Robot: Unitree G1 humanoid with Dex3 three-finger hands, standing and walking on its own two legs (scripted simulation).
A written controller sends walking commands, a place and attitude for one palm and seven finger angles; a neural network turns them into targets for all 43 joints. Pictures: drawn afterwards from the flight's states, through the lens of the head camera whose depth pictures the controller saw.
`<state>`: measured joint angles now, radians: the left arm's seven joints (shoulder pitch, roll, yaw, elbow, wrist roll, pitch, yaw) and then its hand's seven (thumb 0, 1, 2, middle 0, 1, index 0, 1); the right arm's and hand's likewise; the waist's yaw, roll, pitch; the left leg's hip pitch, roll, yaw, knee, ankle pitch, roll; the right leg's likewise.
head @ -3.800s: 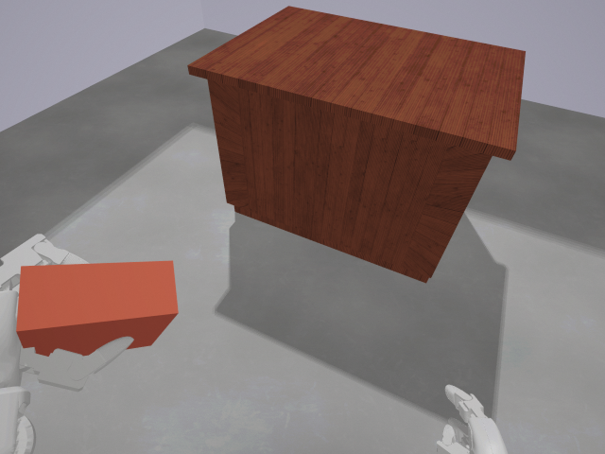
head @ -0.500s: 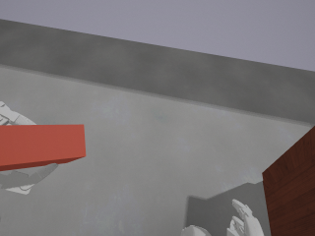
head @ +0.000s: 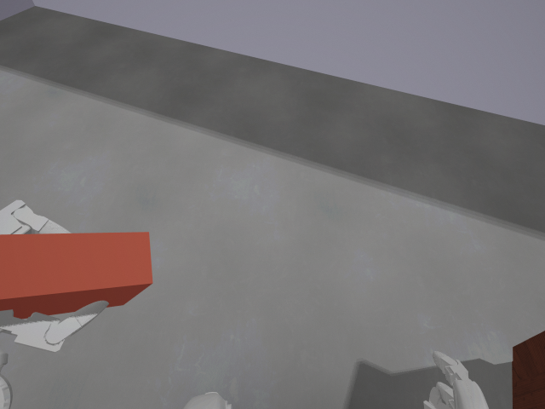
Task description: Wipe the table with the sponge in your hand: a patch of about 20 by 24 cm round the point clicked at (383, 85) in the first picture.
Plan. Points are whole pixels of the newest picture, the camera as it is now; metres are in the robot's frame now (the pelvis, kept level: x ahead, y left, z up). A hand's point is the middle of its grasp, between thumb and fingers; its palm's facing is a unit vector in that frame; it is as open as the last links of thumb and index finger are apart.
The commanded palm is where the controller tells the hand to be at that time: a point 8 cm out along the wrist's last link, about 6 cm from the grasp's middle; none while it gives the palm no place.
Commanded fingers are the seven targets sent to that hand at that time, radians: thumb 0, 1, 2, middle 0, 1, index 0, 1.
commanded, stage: walk to a spot facing it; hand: left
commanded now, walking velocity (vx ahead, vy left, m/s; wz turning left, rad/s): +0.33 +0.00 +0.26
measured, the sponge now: (95, 276) +0.22 +0.21 +0.15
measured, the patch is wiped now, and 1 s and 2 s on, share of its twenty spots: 0.00 0.00 0.00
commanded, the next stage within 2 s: turn to face it in 0.36 s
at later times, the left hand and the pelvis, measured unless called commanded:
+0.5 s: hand (85, 191) +0.32 +0.25 +0.17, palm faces +0.44 -0.72 -0.54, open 9.7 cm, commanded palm +0.27 +0.28 +0.17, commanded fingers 0.00 0.10 1.30 -1.20 -1.60 -1.20 -1.60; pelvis +0.13 +0.00 -0.02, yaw +2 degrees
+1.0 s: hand (151, 142) +0.42 +0.20 +0.17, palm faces +0.25 -0.85 -0.46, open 9.7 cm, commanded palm +0.38 +0.24 +0.17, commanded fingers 0.00 0.10 1.30 -1.20 -1.60 -1.20 -1.60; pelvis +0.17 +0.00 -0.01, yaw -11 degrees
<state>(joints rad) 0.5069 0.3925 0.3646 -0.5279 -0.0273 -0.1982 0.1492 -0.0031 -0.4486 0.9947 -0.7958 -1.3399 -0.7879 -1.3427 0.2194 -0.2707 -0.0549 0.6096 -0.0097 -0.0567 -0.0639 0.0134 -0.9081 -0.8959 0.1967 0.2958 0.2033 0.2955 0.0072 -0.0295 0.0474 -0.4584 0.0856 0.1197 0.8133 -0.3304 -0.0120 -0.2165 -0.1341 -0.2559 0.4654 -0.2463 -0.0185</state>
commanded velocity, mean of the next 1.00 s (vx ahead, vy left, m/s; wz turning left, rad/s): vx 0.12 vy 0.00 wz -0.35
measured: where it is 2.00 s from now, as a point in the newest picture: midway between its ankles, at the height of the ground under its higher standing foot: outside the picture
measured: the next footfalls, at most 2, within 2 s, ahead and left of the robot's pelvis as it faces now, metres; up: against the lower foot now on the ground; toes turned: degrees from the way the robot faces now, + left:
left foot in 0.10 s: +0.09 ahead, +0.15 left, +0.00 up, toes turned +10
right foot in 0.50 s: +0.25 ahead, -0.08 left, +0.00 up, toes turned -8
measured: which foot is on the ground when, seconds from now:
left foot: up 0.00-0.08, down 0.10-0.50, up 0.52-1.00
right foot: down 0.00-0.10, up 0.12-0.48, down 0.50-1.00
